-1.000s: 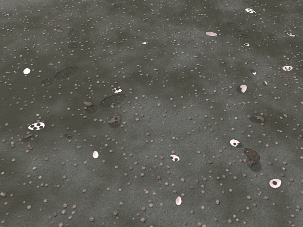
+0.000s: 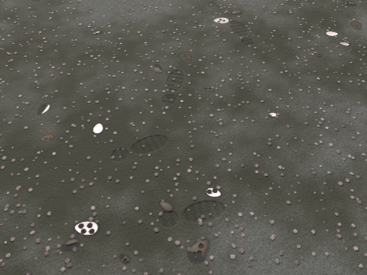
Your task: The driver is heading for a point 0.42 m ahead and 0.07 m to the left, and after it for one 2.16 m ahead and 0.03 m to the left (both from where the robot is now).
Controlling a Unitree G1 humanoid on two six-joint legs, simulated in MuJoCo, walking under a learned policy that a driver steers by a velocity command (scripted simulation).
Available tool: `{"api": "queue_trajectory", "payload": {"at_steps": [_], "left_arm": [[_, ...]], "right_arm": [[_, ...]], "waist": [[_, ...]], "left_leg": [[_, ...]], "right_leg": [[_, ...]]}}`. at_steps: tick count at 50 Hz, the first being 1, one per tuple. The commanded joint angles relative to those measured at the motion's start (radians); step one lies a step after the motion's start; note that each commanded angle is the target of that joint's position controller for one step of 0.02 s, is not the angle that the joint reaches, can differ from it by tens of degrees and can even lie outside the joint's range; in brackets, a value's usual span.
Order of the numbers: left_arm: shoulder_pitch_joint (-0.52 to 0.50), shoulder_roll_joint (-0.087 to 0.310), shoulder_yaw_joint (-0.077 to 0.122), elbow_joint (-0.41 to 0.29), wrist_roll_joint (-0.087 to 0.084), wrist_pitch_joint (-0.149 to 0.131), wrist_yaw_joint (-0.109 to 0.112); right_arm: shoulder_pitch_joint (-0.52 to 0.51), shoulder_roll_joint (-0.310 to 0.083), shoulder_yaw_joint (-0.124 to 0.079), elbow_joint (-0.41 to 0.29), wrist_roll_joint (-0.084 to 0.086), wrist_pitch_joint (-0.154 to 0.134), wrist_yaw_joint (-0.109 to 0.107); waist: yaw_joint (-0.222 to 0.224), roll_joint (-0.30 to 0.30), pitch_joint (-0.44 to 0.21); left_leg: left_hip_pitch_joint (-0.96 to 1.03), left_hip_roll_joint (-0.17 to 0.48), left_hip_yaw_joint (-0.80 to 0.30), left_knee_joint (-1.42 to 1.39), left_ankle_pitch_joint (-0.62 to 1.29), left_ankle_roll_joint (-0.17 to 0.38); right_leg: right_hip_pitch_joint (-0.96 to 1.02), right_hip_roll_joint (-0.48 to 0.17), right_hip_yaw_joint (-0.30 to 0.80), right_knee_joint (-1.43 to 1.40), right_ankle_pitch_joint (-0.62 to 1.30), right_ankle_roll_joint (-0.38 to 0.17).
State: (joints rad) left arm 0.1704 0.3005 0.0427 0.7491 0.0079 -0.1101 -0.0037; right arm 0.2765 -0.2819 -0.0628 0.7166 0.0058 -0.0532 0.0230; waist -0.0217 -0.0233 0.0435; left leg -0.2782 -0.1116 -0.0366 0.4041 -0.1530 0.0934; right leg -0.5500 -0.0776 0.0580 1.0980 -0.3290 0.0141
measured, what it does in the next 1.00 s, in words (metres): walks ahead, turning left: right foot, then left foot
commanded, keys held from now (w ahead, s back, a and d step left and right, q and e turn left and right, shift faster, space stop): w+q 0.32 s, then q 0.32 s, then e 0.36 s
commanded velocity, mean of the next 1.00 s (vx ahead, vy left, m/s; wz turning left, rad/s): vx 0.27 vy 0.00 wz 0.37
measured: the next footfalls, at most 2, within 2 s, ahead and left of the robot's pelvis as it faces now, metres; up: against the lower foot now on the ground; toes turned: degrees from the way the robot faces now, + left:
right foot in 0.28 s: +0.35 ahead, -0.13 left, +0.00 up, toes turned +13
left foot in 0.74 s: +0.42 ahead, +0.15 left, +0.00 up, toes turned +25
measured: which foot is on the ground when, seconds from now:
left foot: down 0.00-0.30, up 0.32-0.72, down 0.74-1.00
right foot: up 0.00-0.26, down 0.28-0.76, up 0.78-1.00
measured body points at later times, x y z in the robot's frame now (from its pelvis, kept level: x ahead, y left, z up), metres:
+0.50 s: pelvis +0.27 -0.05 +0.00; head +0.31 -0.05 +0.45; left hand +0.30 +0.25 -0.10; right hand +0.48 -0.28 -0.10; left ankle +0.25 +0.09 -0.66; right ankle +0.32 -0.14 -0.74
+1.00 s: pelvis +0.37 +0.01 -0.01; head +0.40 +0.03 +0.44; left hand +0.36 +0.31 -0.13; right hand +0.64 -0.15 -0.09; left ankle +0.38 +0.13 -0.74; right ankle +0.41 -0.13 -0.70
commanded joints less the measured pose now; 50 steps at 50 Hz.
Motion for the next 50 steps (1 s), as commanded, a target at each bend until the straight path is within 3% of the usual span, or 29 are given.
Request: {"api": "queue_trajectory", "payload": {"at_steps": [1, 5, 8, 11, 13, 14, 15, 16, 17, 18, 19, 20, 23, 26, 30, 33, 35, 36, 37, 38, 39, 40, 41, 42, 43, 45, 50], "left_arm": [[0.008, 0.080, 0.023, -0.069, 0.010, 0.007, 0.006], [-0.144, 0.044, 0.007, -0.106, 0.005, 0.002, -0.001], [-0.209, 0.067, 0.014, -0.130, -0.012, -0.007, -0.011], [-0.191, 0.107, 0.032, -0.131, -0.015, -0.019, -0.019], [-0.078, 0.131, 0.051, -0.104, -0.013, -0.028, -0.014], [0.038, 0.167, 0.066, -0.089, 0.003, -0.033, -0.007], [0.170, 0.248, 0.086, -0.076, 0.021, -0.028, 0.001], [0.217, 0.240, 0.089, -0.044, -0.001, -0.014, -0.009], [0.153, 0.151, 0.065, -0.071, -0.008, -0.007, -0.006], [0.096, 0.111, 0.052, -0.083, 0.000, 0.003, -0.001], [0.046, 0.090, 0.042, -0.084, 0.008, 0.009, 0.000], [0.018, 0.070, 0.036, -0.079, 0.012, 0.011, 0.000], [-0.012, 0.092, 0.044, -0.051, 0.007, 0.008, 0.001], [-0.029, 0.135, 0.060, -0.031, -0.003, 0.026, 0.015], [-0.041, 0.150, 0.062, -0.009, -0.016, 0.051, 0.025], [-0.009, 0.174, 0.069, 0.015, -0.034, 0.063, 0.019], [-0.009, 0.184, 0.069, 0.029, -0.050, 0.069, 0.014], [-0.010, 0.170, 0.061, 0.038, -0.053, 0.069, 0.011], [0.039, 0.130, 0.045, 0.051, -0.035, 0.061, 0.004], [0.061, 0.045, 0.005, 0.023, 0.017, 0.047, -0.010], [0.131, 0.027, -0.013, 0.057, 0.005, 0.058, -0.025], [0.078, 0.115, 0.014, 0.065, -0.029, 0.078, -0.028], [0.028, 0.115, 0.017, 0.052, -0.041, 0.089, -0.023], [0.020, 0.109, 0.018, 0.064, -0.034, 0.103, -0.007], [0.036, 0.118, 0.023, 0.074, -0.022, 0.120, 0.008], [0.091, 0.118, 0.031, 0.091, -0.022, 0.142, 0.023], [0.031, 0.085, 0.035, 0.047, -0.023, 0.163, 0.034]], "right_arm": [[-0.025, -0.159, -0.043, -0.081, 0.006, -0.018, -0.020], [0.030, -0.177, -0.051, -0.062, 0.014, -0.006, -0.037], [0.082, -0.176, -0.052, -0.041, 0.021, 0.002, -0.040], [0.087, -0.166, -0.053, -0.038, 0.020, 0.011, -0.045], [0.063, -0.145, -0.047, -0.048, 0.016, 0.017, -0.044], [0.057, -0.096, -0.029, -0.062, 0.009, 0.014, -0.039], [0.148, -0.033, -0.009, -0.085, 0.013, 0.008, -0.039], [0.212, -0.057, -0.003, -0.099, 0.031, 0.001, -0.040], [0.148, -0.153, -0.027, -0.082, 0.034, 0.006, -0.042], [0.057, -0.179, -0.037, -0.097, 0.021, 0.015, -0.043], [0.018, -0.172, -0.041, -0.109, 0.009, 0.022, -0.045], [0.012, -0.161, -0.047, -0.115, 0.003, 0.030, -0.046], [0.034, -0.090, -0.035, -0.128, 0.015, 0.057, -0.042], [-0.008, -0.068, -0.024, -0.149, 0.009, 0.066, -0.035], [-0.093, -0.067, -0.024, -0.172, 0.007, 0.064, -0.007], [-0.152, -0.079, -0.032, -0.207, 0.004, 0.067, 0.010], [-0.133, -0.083, -0.037, -0.211, -0.002, 0.063, 0.010], [-0.078, -0.098, -0.046, -0.192, -0.006, 0.057, 0.004], [-0.024, -0.155, -0.060, -0.180, -0.015, 0.053, -0.012], [0.025, -0.216, -0.056, -0.193, -0.055, 0.052, -0.033], [-0.005, -0.104, -0.013, -0.185, -0.053, 0.047, -0.032], [-0.032, -0.059, -0.001, -0.171, -0.037, 0.046, -0.019], [-0.077, -0.068, 0.000, -0.152, -0.031, 0.041, -0.014], [-0.129, -0.092, -0.007, -0.144, -0.031, 0.040, -0.014], [-0.172, -0.107, -0.012, -0.137, -0.032, 0.038, -0.017], [-0.214, -0.140, -0.028, -0.127, -0.038, 0.042, -0.031], [-0.220, -0.118, -0.034, -0.083, -0.029, 0.054, -0.062]], "waist": [[0.034, 0.051, -0.064], [-0.026, 0.086, -0.047], [-0.050, 0.106, -0.043], [-0.025, 0.133, -0.048], [0.040, 0.149, -0.085], [0.097, 0.110, -0.191], [0.098, -0.091, -0.347], [0.077, -0.319, -0.390], [0.095, -0.175, -0.243], [0.097, -0.082, -0.141], [0.071, -0.040, -0.083], [0.046, -0.046, -0.059], [0.010, -0.106, -0.057], [0.016, -0.083, -0.096], [0.042, -0.072, -0.102], [0.059, -0.070, -0.087], [0.030, -0.057, -0.095], [-0.004, -0.032, -0.122], [-0.018, 0.046, -0.181], [-0.012, 0.242, -0.306], [0.006, 0.255, -0.455], [-0.015, 0.150, -0.385], [-0.002, 0.141, -0.283], [0.014, 0.113, -0.221], [0.035, 0.130, -0.185], [0.063, 0.158, -0.156], [0.028, 0.159, -0.122]], "left_leg": [[0.060, 0.258, -0.266, -0.189, 0.285, 0.210], [-0.007, 0.186, -0.202, -0.171, 0.166, 0.138], [0.035, 0.210, -0.269, -0.133, 0.082, 0.117], [0.130, 0.247, -0.362, -0.043, 0.058, 0.095], [0.128, 0.217, -0.371, 0.060, 0.120, 0.063], [0.064, 0.164, -0.320, 0.246, 0.103, 0.030], [-0.213, 0.037, -0.188, 0.579, -0.156, -0.042], [-0.451, 0.034, -0.138, 0.804, -0.459, -0.068], [-0.517, 0.089, -0.159, 0.897, -0.392, -0.085], [-0.501, 0.119, -0.124, 0.909, -0.320, -0.098], [-0.457, 0.142, -0.107, 0.877, -0.281, -0.110], [-0.413, 0.166, -0.099, 0.836, -0.267, -0.115], [-0.351, 0.180, -0.039, 0.725, -0.235, -0.139], [-0.331, 0.191, -0.014, 0.566, -0.089, -0.146], [-0.234, 0.175, 0.032, 0.359, 0.081, -0.120], [-0.197, 0.158, 0.044, 0.256, 0.025, -0.087], [-0.125, 0.122, 0.054, 0.143, -0.001, -0.051], [-0.003, 0.092, 0.066, 0.035, 0.099, -0.025], [0.180, 0.153, -0.003, -0.003, 0.430, 0.011], [0.479, 0.437, -0.293, 0.090, 0.976, 0.144], [0.476, 0.569, -0.408, 0.078, 0.934, 0.297], [0.378, 0.495, -0.320, 0.045, 0.763, 0.262], [0.321, 0.434, -0.241, 0.025, 0.638, 0.201], [0.245, 0.401, -0.194, -0.007, 0.525, 0.157], [0.143, 0.385, -0.151, -0.037, 0.471, 0.139], [0.035, 0.367, -0.083, -0.070, 0.398, 0.140], [0.032, 0.403, -0.045, -0.109, 0.144, 0.151]], "right_leg": [[-0.079, -0.018, -0.002, -0.143, 0.097, 0.044], [0.027, 0.047, -0.018, -0.459, 0.387, 0.058], [0.067, 0.074, 0.005, -0.558, 0.426, 0.047], [0.096, 0.073, 0.034, -0.611, 0.325, 0.012], [0.253, 0.076, 0.008, -0.665, 0.280, -0.031], [0.464, -0.014, 0.075, -0.647, 0.261, -0.081], [0.828, -0.236, 0.391, -0.660, 0.148, -0.202], [0.927, -0.361, 0.748, -0.764, -0.108, -0.289], [0.808, -0.332, 0.658, -0.791, -0.124, -0.255], [0.674, -0.294, 0.476, -0.780, 0.064, -0.221], [0.553, -0.251, 0.340, -0.779, 0.316, -0.209], [0.475, -0.214, 0.238, -0.781, 0.498, -0.197], [0.392, -0.177, 0.063, -0.814, 0.730, -0.215], [0.421, -0.190, -0.023, -0.833, 0.772, -0.227], [0.437, -0.171, -0.135, -0.824, 0.698, -0.196], [0.474, -0.193, -0.133, -0.768, 0.670, -0.185], [0.489, -0.191, -0.116, -0.678, 0.708, -0.171], [0.464, -0.157, -0.132, -0.584, 0.706, -0.143], [0.380, -0.097, -0.169, -0.456, 0.581, -0.084], [0.124, -0.003, -0.186, -0.197, 0.031, -0.007], [0.106, 0.006, -0.024, -0.081, -0.400, 0.033], [0.105, -0.018, 0.017, -0.055, -0.403, 0.049], [0.057, -0.023, 0.011, -0.074, -0.391, 0.051], [0.057, -0.029, 0.008, -0.123, -0.341, 0.060], [0.120, -0.025, -0.001, -0.148, -0.266, 0.077], [0.196, 0.009, -0.050, -0.140, -0.173, 0.097], [0.161, -0.006, -0.071, -0.168, -0.116, 0.063]]}}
